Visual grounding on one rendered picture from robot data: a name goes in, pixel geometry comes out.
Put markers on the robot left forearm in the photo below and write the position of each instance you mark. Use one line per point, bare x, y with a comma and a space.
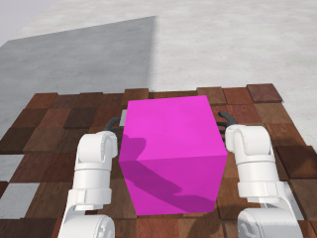
91, 182

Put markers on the left robot hand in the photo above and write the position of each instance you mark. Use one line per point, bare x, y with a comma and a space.
109, 127

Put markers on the carton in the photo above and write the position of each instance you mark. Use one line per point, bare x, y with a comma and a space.
172, 155

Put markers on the right robot hand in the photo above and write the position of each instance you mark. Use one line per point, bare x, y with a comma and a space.
231, 121

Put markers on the left robot upper arm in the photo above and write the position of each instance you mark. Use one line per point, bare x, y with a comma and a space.
88, 226

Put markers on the right robot upper arm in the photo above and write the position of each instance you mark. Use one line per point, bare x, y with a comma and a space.
267, 222

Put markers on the robot right forearm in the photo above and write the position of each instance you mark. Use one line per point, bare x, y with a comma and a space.
259, 181

